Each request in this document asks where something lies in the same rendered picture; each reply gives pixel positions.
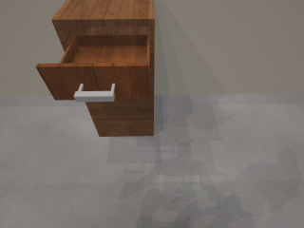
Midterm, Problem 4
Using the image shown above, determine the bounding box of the drawer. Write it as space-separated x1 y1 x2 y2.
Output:
36 34 150 101

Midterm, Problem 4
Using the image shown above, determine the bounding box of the cabinet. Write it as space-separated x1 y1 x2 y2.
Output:
51 0 155 137

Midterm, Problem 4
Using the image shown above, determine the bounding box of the handle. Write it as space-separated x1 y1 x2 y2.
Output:
73 84 116 103

